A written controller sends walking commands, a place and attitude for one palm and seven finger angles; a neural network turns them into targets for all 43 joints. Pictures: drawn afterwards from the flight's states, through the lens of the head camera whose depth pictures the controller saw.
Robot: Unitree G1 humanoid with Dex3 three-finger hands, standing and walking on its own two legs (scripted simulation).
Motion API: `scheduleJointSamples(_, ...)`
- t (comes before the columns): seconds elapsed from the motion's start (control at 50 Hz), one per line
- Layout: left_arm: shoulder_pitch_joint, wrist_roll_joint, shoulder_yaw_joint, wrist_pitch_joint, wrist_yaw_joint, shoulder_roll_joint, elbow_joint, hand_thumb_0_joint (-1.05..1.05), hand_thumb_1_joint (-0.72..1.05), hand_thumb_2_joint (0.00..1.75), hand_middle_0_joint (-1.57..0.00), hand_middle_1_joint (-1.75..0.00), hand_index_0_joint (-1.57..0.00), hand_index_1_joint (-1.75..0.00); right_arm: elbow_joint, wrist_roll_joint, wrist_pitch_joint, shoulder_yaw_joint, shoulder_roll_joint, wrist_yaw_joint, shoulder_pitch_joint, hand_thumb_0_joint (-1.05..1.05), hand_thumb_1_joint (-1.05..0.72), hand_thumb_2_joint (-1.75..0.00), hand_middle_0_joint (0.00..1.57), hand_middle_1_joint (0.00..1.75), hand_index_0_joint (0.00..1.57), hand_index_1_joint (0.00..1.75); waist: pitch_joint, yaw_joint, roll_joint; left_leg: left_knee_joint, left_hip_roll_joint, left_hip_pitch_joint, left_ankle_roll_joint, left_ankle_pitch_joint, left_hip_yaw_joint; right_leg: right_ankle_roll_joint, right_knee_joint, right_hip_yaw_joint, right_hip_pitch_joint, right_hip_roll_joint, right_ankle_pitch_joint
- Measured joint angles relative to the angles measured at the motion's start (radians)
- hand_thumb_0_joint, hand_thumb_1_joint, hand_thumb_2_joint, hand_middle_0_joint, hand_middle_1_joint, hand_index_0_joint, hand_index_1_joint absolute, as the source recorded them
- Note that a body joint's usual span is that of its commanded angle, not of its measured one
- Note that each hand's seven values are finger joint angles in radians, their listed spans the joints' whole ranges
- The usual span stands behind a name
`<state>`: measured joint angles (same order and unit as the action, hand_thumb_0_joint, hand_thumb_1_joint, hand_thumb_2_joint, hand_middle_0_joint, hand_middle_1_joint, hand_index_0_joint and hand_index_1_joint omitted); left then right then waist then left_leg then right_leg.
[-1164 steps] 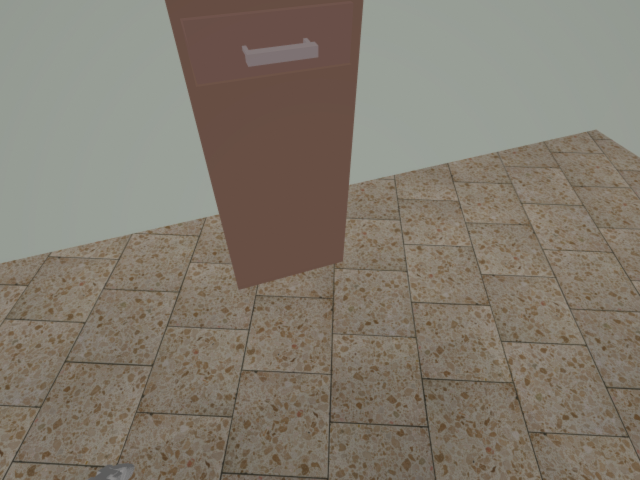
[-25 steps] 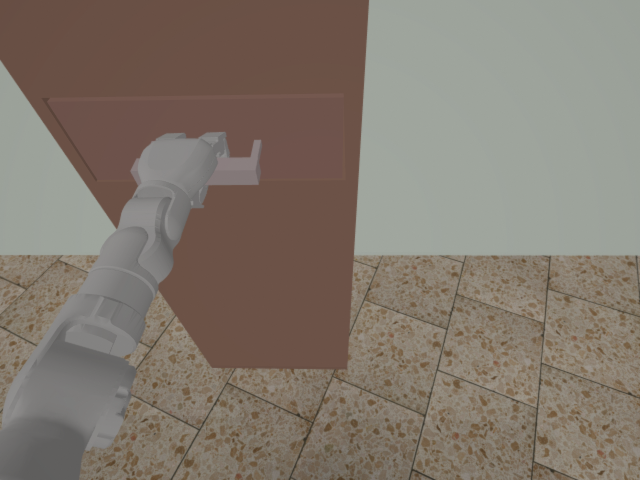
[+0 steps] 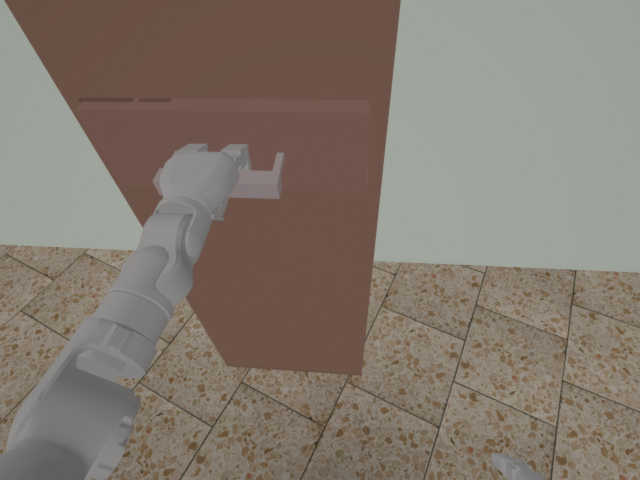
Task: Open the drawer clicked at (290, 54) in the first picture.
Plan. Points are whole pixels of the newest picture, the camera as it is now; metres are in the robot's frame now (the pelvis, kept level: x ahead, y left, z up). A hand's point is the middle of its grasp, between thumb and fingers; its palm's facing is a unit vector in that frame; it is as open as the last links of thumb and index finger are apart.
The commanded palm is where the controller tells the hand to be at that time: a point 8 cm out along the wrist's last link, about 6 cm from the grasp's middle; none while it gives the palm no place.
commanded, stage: pull the drawer open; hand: left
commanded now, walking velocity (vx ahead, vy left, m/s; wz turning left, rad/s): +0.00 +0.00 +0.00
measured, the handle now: (223, 171) +0.48 +0.15 +0.13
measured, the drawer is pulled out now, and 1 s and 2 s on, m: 0.02 0.08 0.26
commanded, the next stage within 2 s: none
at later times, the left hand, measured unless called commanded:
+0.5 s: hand (207, 230) +0.39 +0.16 +0.11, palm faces +0.05 -0.12 -0.99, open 6.0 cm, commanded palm +0.33 +0.18 +0.17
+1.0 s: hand (201, 243) +0.37 +0.16 +0.11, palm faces +0.00 -0.08 -1.00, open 5.8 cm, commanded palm +0.33 +0.18 +0.17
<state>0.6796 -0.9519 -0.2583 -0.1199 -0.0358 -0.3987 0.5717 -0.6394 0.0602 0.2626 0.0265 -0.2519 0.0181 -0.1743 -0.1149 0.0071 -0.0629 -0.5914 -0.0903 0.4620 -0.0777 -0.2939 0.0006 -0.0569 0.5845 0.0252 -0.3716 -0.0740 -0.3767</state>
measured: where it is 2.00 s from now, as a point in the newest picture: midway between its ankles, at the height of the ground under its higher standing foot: outside the picture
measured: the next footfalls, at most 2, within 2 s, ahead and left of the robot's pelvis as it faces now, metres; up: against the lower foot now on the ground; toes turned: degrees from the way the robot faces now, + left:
none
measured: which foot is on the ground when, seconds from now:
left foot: down 0.00-1.00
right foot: down 0.00-1.00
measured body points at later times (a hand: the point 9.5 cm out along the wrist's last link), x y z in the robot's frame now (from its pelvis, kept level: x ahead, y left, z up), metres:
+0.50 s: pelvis +0.01 +0.00 +0.00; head +0.03 -0.04 +0.45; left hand +0.38 +0.17 +0.16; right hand +0.12 -0.26 -0.12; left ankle -0.01 +0.07 -0.73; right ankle -0.06 -0.09 -0.73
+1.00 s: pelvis -0.01 -0.02 +0.00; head +0.00 -0.05 +0.45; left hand +0.37 +0.17 +0.16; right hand +0.17 -0.24 -0.11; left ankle -0.01 +0.07 -0.73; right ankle -0.06 -0.09 -0.73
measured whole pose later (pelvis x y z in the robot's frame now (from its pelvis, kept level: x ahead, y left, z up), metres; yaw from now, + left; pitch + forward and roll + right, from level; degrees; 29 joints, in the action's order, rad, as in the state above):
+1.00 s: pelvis -0.01 -0.02 +0.00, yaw +0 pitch +6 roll +1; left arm 0.46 -0.92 -0.20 -0.10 0.02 -0.43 0.33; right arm -0.61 0.06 0.25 -0.02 -0.23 0.04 -0.10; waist -0.09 -0.02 -0.06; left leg -0.58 -0.08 0.40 -0.06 -0.28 0.00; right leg -0.08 0.58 0.02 -0.32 -0.09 -0.36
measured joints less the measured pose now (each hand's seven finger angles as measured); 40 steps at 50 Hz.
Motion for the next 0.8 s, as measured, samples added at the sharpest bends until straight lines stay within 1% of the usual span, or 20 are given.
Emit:
scheduleJointSamples(0.14,0.037,0.008,0.017,0.029,0.018,-0.004,0.077,0.0,0.68,0.8,-0.38,-1.35,-0.41,-1.35,0.006,0.001,-0.001,-0.014,0.012,0.018,-0.003,0.01,-0.91,-0.9,0.2,0.3,0.2,0.3,0.001,0.009,0.006,-0.001,0.002,-0.004,0.003,0.005,0.0,-0.004,0.007,-0.001,0.001,-0.002,0.002)
scheduleJointSamples(0.22,0.0,0.009,0.061,0.05,0.023,-0.022,0.048,0.01,0.68,0.78,-0.37,-1.35,-0.41,-1.35,0.019,-0.002,0.006,-0.015,0.013,0.017,-0.02,0.01,-0.91,-0.9,0.2,0.3,0.2,0.3,0.001,0.019,0.007,0.004,0.01,-0.009,0.005,0.006,-0.012,-0.006,0.006,0.012,-0.001,-0.008,0.007)
scheduleJointSamples(0.3,-0.082,0.015,0.102,0.057,0.018,-0.039,-0.043,0.02,0.67,0.77,-0.38,-1.34,-0.41,-1.35,0.033,-0.003,0.013,-0.009,0.003,0.006,-0.043,0.01,-0.91,-0.9,0.2,0.3,0.2,0.3,0.0,0.024,0.001,0.011,0.016,-0.017,0.006,0.004,-0.026,-0.006,0.001,0.027,0.003,-0.014,0.01)
scheduleJointSamples(0.4,-0.231,0.029,0.136,0.044,0.009,-0.051,-0.215,0.03,0.66,0.77,-0.4,-1.34,-0.41,-1.35,0.042,-0.001,0.015,-0.001,-0.012,-0.012,-0.055,0.01,-0.91,-0.9,0.2,0.3,0.2,0.3,-0.003,0.022,-0.008,0.025,0.021,-0.039,0.006,-0.002,-0.041,-0.005,-0.012,0.045,0.021,-0.018,0.011)
scheduleJointSamples(0.52,-0.403,0.05,0.141,0.01,0.003,-0.056,-0.419,0.05,0.65,0.77,-0.41,-1.34,-0.41,-1.35,0.047,0.004,0.002,-0.003,-0.019,-0.031,-0.022,0.01,-0.91,-0.9,0.2,0.3,0.2,0.3,-0.003,0.011,-0.013,0.04,0.022,-0.073,0.007,-0.007,-0.046,-0.004,-0.028,0.053,0.053,-0.018,0.008)
scheduleJointSamples(0.56,-0.444,0.055,0.132,-0.001,0.002,-0.055,-0.468,0.04,0.65,0.77,-0.41,-1.35,-0.41,-1.35,0.049,0.004,-0.006,-0.006,-0.019,-0.034,-0.002,0.01,-0.91,-0.9,0.2,0.3,0.2,0.3,-0.004,0.004,-0.014,0.043,0.02,-0.082,0.007,-0.008,-0.044,-0.004,-0.031,0.052,0.063,-0.016,0.006)
scheduleJointSamples(0.62,-0.4,0.041,0.068,-0.026,0.001,-0.046,-0.45,0.03,0.65,0.8,-0.4,-1.35,-0.41,-1.35,0.037,0.006,-0.015,-0.008,-0.022,-0.025,0.028,0.01,-0.91,-0.9,0.2,0.3,0.2,0.3,0.001,-0.02,-0.014,0.029,0.014,-0.078,0.007,-0.011,-0.023,-0.007,-0.025,0.029,0.07,-0.012,0.0)
scheduleJointSamples(0.66,-0.361,0.033,0.042,-0.038,0.005,-0.04,-0.421,0.02,0.66,0.81,-0.39,-1.35,-0.41,-1.35,0.028,0.006,-0.015,-0.014,-0.021,-0.017,0.059,0.01,-0.91,-0.9,0.2,0.3,0.2,0.3,0.009,-0.03,-0.013,0.022,0.011,-0.076,0.008,-0.009,-0.014,-0.008,-0.021,0.018,0.07,-0.01,-0.001)
scheduleJointSamples(0.72,-0.32,0.029,0.022,-0.046,0.017,-0.036,-0.381,0.01,0.66,0.81,-0.38,-1.35,-0.41,-1.35,0.028,0.004,-0.017,-0.025,-0.012,-0.004,0.093,0.01,-0.91,-0.9,0.2,0.3,0.2,0.3,0.014,-0.037,-0.012,0.021,0.008,-0.073,0.01,-0.002,-0.006,-0.01,-0.017,0.009,0.068,-0.007,0.001)
scheduleJointSamples(0.8,-0.279,0.035,0.017,-0.037,0.04,-0.034,-0.329,0.0,0.66,0.8,-0.37,-1.35,-0.41,-1.35,0.033,0.003,-0.018,-0.04,0.006,0.008,0.114,0.01,-0.91,-0.9,0.2,0.3,0.2,0.3,0.014,-0.038,-0.006,0.024,0.007,-0.075,0.014,0.006,0.0,-0.013,-0.014,0.002,0.069,-0.006,0.004)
